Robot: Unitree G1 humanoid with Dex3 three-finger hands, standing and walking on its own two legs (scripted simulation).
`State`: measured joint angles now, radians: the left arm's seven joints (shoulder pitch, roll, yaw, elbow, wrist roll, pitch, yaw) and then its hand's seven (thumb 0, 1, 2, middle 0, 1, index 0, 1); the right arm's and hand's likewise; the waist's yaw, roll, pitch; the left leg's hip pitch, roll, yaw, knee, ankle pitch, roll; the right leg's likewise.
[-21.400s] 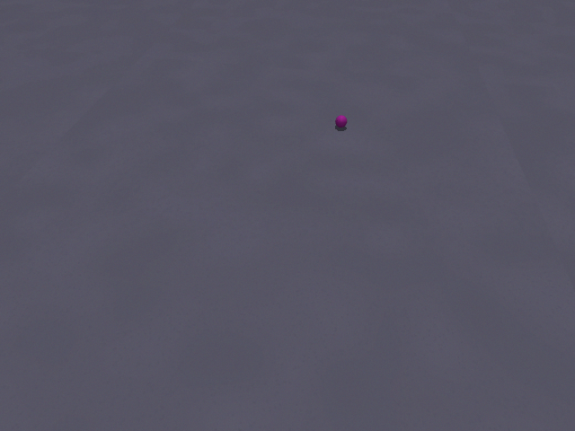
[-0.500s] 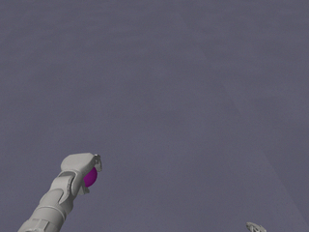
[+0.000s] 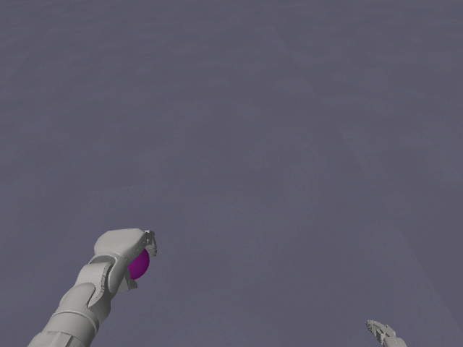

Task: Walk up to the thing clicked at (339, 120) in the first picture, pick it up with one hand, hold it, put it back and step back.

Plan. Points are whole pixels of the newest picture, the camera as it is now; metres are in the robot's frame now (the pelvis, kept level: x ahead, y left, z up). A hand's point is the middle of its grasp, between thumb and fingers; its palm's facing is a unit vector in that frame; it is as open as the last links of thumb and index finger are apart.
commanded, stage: hold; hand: left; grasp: from above
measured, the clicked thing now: (131, 261) +0.31 +0.23 -0.06
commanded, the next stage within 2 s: crouch in 0.60 s
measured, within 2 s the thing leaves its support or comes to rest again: neither
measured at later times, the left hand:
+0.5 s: hand (131, 267) +0.29 +0.22 -0.04, palm faces -0.46 -0.05 -0.88, open 9.0 cm
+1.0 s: hand (137, 274) +0.29 +0.22 -0.08, palm faces -0.48 -0.03 -0.88, open 8.9 cm
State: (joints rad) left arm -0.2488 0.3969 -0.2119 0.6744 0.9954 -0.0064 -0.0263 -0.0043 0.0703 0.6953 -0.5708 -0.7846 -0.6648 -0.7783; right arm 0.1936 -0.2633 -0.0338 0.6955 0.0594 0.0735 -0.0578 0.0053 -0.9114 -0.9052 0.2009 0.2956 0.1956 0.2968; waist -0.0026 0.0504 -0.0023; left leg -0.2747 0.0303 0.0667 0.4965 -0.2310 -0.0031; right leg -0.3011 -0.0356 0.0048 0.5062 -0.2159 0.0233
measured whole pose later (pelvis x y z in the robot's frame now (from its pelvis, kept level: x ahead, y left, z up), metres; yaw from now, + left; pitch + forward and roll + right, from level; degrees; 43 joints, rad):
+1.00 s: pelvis +0.00 +0.00 +0.00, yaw +1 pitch +3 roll +0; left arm -0.29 0.36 -0.21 0.83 1.06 -0.04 0.11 0.00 0.06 0.68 -0.60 -0.77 -0.70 -0.75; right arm 0.17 -0.25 -0.04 0.71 0.04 0.08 -0.04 0.00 -0.90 -0.90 0.20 0.30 0.20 0.30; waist -0.02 0.02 0.00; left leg -0.35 0.03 0.05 0.54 -0.25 0.00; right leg -0.37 -0.04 0.00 0.55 -0.24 0.02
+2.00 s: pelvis -0.05 +0.00 -0.33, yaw +0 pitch +39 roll -4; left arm -0.87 0.50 0.01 1.31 1.20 -0.06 0.39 -0.02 0.05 0.63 -0.65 -0.71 -0.77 -0.69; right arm 0.14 -0.25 -0.03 0.73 -0.10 -0.06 0.05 0.00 -0.91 -0.90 0.20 0.30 0.20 0.30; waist -0.20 0.02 -0.15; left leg -2.04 0.04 -0.06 2.05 -0.69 0.00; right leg -2.01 -0.04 -0.03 2.01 -0.67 0.02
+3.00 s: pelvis -0.06 +0.00 -0.43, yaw -3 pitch +35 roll -6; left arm -1.05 0.66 0.05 1.55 1.25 -0.13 0.42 -0.02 0.05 0.59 -0.67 -0.69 -0.78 -0.67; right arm 0.18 -0.28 0.06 0.75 -0.15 -0.08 0.12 0.00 -0.91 -0.90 0.20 0.30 0.20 0.30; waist -0.28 0.00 -0.04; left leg -2.30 0.04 -0.11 2.38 -0.70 0.00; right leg -2.26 -0.02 -0.05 2.30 -0.65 0.03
